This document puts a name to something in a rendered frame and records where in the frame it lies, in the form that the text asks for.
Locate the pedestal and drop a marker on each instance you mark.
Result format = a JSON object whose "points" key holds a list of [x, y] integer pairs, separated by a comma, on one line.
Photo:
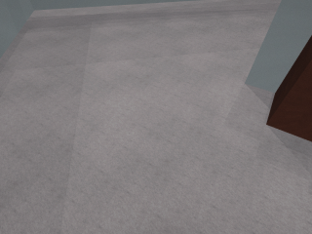
{"points": [[291, 109]]}

